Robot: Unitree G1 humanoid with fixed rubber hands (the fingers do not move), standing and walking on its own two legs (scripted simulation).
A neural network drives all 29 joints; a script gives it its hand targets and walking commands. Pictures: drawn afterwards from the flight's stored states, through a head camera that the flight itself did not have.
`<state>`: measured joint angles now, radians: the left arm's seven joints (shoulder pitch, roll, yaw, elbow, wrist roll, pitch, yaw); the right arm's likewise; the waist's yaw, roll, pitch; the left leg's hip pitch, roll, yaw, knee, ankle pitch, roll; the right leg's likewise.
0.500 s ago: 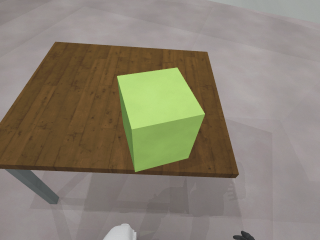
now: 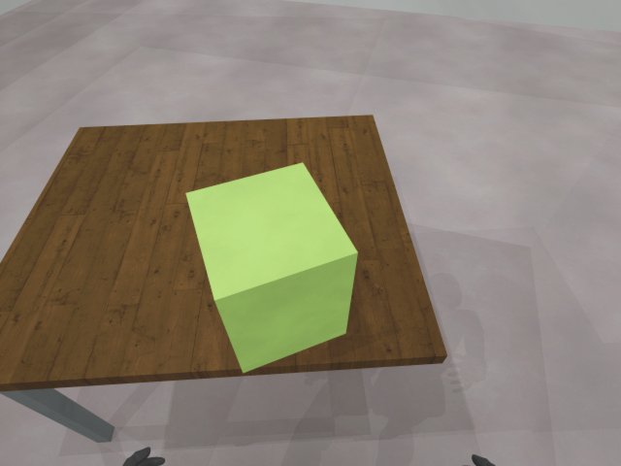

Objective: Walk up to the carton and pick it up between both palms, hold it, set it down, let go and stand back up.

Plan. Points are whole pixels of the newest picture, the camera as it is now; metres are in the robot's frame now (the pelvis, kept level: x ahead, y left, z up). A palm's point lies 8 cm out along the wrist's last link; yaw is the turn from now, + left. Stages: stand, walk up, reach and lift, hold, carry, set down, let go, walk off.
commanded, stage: walk up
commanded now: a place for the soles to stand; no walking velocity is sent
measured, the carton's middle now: (272, 269) +0.44 +0.06 -0.06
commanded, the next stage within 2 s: reach and lift in 1.68 s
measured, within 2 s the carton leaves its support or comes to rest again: neither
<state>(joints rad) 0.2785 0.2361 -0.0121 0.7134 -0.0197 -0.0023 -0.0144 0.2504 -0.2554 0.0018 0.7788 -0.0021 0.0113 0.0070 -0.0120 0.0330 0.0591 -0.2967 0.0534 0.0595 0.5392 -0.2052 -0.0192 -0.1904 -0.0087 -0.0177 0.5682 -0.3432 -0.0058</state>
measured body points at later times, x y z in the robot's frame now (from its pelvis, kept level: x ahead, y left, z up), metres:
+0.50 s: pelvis +0.00 +0.00 +0.00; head +0.02 +0.00 +0.45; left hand +0.09 +0.25 -0.13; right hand +0.09 -0.26 -0.13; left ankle +0.05 +0.13 -0.73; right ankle -0.02 -0.11 -0.73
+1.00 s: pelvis +0.00 +0.03 +0.00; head +0.01 +0.03 +0.45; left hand +0.08 +0.30 -0.12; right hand +0.07 -0.23 -0.13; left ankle +0.05 +0.13 -0.73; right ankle -0.02 -0.11 -0.73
